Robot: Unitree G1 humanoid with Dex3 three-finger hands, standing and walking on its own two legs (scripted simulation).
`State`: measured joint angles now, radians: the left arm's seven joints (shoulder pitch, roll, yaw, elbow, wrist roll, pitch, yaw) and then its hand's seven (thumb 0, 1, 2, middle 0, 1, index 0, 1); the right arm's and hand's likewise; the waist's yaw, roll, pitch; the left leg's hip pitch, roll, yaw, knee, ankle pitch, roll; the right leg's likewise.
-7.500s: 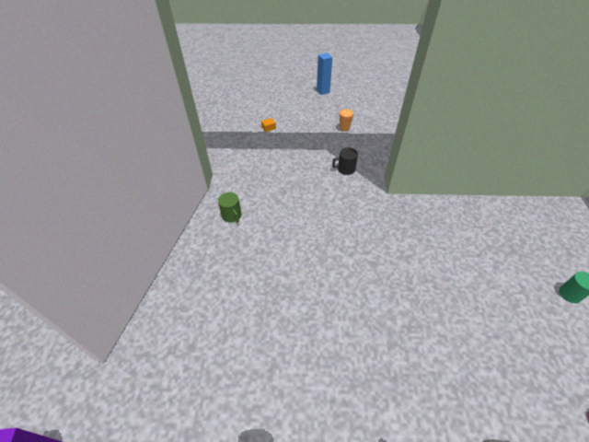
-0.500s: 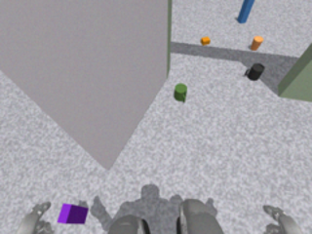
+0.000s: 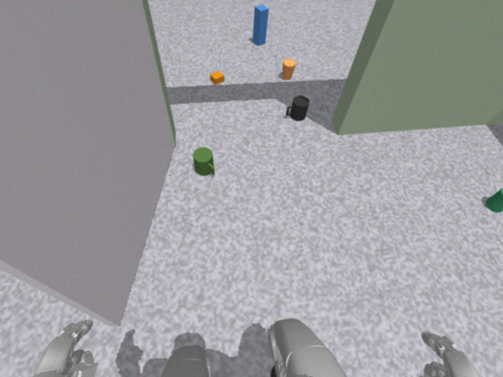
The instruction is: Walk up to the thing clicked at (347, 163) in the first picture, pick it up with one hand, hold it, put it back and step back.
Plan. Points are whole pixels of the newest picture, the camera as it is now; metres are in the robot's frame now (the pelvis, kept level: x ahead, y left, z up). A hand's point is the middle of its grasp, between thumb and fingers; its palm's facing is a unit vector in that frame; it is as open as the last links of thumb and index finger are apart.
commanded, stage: walk up
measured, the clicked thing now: (296, 109) +1.41 -0.31 -0.69
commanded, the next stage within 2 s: stand in 1.52 s
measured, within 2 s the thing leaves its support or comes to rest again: neither
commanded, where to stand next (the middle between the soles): +0.07 -0.06 m, yaw -21 degrees
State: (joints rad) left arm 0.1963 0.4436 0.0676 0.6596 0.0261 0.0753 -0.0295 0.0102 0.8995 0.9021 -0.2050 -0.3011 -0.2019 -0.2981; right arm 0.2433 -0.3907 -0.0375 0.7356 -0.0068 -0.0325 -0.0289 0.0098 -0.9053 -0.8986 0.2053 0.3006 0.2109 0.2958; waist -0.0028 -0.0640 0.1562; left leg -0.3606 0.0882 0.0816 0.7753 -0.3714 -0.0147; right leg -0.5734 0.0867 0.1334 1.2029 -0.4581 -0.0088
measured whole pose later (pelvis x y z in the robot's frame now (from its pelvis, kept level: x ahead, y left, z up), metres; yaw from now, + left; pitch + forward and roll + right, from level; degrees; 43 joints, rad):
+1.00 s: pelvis +0.00 -0.04 +0.01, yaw -21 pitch -2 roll +1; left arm 0.15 0.35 0.01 0.99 0.00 -0.04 0.01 0.01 0.90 0.90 -0.21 -0.30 -0.20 -0.30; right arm 0.15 -0.40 -0.02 0.99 0.00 -0.01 0.01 0.01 -0.91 -0.90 0.20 0.30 0.21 0.30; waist -0.02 0.02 0.08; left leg -0.29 0.05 0.05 0.64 -0.32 -0.03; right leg -0.32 0.04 0.09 0.69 -0.33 -0.01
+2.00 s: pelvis +0.01 -0.01 +0.04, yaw -21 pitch -3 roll +0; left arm 0.09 0.34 0.01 1.14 0.00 -0.01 0.00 0.01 0.90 0.90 -0.20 -0.30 -0.20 -0.30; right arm 0.06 -0.35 -0.02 1.13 -0.01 0.00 0.01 0.01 -0.91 -0.90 0.20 0.30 0.21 0.30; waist -0.01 0.00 0.05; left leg -0.11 0.03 0.08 0.33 -0.17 -0.01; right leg -0.13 0.00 0.11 0.34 -0.16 0.03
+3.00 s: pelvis +0.02 -0.02 +0.04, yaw -19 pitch -2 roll +0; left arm 0.11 0.35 0.00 1.12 0.01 -0.01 0.00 0.01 0.90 0.90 -0.20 -0.30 -0.20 -0.30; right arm 0.10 -0.36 -0.01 1.15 -0.01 0.00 0.01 0.01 -0.91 -0.90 0.20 0.30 0.21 0.30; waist -0.02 0.00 0.06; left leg -0.13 0.02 0.05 0.33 -0.17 -0.01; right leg -0.13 -0.01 0.08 0.33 -0.17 0.03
